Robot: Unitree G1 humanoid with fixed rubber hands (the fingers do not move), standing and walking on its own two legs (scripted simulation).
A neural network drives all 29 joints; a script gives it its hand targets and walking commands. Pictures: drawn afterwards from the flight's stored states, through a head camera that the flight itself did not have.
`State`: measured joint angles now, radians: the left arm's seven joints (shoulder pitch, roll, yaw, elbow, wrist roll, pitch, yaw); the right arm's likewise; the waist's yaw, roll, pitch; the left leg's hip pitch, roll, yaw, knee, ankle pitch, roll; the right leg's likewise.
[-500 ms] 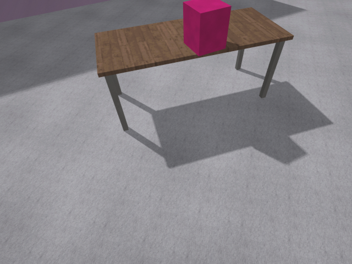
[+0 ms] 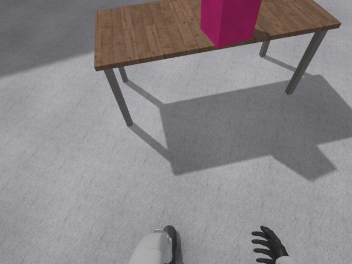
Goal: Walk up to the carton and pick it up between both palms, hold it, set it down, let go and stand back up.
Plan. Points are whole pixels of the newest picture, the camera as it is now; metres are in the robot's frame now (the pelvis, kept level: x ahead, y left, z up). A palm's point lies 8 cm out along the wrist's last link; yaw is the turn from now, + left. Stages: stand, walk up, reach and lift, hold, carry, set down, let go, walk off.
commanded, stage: walk up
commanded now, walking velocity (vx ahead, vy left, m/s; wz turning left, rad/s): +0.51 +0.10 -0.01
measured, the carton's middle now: (228, 9) +1.22 -0.07 -0.07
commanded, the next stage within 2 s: none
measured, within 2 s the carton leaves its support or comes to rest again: neither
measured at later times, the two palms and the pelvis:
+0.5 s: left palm (138, 147) +0.42 +0.21 -0.11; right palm (287, 254) +0.18 -0.21 -0.11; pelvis +0.29 +0.00 +0.02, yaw +0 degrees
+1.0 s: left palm (151, 139) +0.44 +0.17 -0.09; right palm (282, 95) +0.70 -0.27 -0.12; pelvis +0.57 -0.04 +0.02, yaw +0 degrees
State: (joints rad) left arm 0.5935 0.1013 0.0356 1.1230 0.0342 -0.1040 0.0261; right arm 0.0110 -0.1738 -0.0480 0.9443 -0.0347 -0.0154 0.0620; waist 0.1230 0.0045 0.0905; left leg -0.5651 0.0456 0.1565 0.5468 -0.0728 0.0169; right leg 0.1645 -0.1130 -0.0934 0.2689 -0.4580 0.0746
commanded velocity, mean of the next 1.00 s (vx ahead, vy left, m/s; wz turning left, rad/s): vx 0.50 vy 0.02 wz -0.02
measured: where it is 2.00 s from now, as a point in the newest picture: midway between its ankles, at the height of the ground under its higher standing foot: (213, 147)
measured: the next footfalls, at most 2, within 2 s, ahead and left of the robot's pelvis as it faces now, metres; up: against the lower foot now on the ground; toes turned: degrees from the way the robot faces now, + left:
left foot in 0.02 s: +0.21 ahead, +0.13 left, +0.00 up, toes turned +7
right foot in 0.58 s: +0.49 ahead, -0.13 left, +0.00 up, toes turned -8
